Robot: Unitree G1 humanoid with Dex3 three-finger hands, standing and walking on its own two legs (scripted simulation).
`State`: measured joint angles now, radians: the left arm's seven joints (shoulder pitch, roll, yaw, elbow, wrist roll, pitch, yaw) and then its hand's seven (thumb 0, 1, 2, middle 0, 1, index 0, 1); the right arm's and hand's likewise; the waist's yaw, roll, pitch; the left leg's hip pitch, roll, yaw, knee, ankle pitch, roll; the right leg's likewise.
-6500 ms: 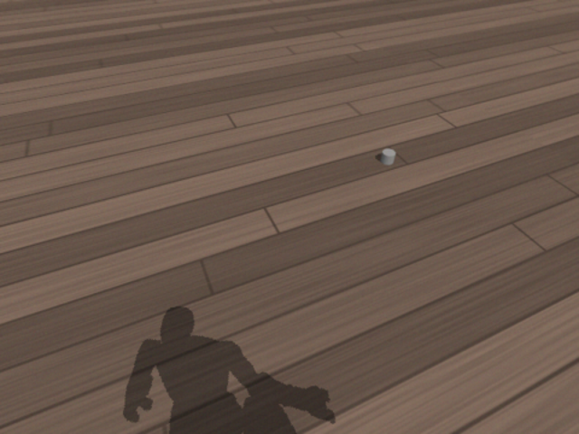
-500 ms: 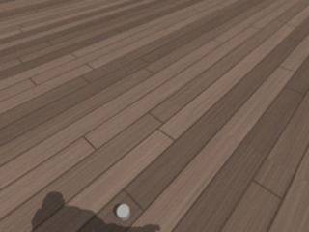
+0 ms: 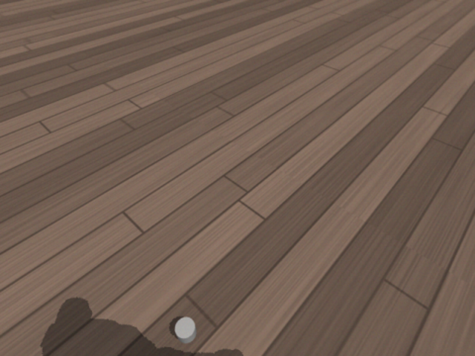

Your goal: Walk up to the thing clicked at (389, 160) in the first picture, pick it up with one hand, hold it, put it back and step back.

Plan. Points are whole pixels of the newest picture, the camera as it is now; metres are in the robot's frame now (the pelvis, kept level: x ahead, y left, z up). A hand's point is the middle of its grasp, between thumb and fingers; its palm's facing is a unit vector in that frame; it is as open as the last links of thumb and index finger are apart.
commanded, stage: stand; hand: left
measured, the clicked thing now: (185, 330) +0.42 +0.22 -0.75
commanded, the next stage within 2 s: none
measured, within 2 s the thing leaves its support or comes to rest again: neither
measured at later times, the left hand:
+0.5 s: hand out of the picture +0.09 +0.25 -0.16, palm faces -0.01 -0.94 -0.34, open 7.4 cm
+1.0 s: hand out of the picture +0.09 +0.25 -0.16, palm faces -0.01 -0.94 -0.34, open 7.4 cm
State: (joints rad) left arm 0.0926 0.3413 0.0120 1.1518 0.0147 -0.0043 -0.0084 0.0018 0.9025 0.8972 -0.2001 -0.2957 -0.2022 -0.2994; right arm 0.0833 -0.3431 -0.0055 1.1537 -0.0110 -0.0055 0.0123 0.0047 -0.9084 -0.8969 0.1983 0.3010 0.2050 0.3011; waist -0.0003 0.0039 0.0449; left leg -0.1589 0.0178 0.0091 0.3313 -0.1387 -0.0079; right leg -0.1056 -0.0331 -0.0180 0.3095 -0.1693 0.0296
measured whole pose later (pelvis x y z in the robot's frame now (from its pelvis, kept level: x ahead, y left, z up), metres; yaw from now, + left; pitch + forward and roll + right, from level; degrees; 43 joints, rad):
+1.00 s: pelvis +0.02 -0.01 +0.00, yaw +0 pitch -2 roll +0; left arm 0.11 0.35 0.01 1.13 0.01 0.00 -0.01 0.00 0.90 0.90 -0.20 -0.30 -0.20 -0.30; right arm 0.09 -0.35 0.00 1.13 -0.01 -0.01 0.00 0.00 -0.91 -0.90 0.20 0.30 0.21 0.30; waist 0.01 0.01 0.05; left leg -0.12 0.02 0.00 0.32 -0.17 -0.02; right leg -0.06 -0.03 -0.03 0.30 -0.20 0.02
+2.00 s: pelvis +0.02 +0.00 +0.00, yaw +0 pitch -2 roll +0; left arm 0.13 0.35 0.01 1.12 0.02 0.00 -0.01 0.00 0.90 0.90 -0.20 -0.30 -0.20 -0.30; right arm 0.11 -0.35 0.00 1.13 -0.01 -0.01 0.00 0.00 -0.91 -0.90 0.20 0.30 0.21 0.30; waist 0.00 0.00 0.05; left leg -0.13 0.01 0.00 0.33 -0.17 -0.01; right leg -0.07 -0.04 -0.03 0.30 -0.19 0.03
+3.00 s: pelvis +0.02 +0.00 +0.00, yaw +0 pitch -2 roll +0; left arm 0.13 0.35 0.01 1.12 0.02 0.00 -0.01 0.00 0.90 0.90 -0.20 -0.30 -0.20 -0.30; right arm 0.12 -0.35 0.00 1.13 -0.01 -0.01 0.00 0.00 -0.91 -0.90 0.20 0.30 0.21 0.30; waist 0.01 0.01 0.05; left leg -0.12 0.02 0.00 0.33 -0.17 -0.01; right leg -0.06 -0.04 -0.03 0.30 -0.20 0.03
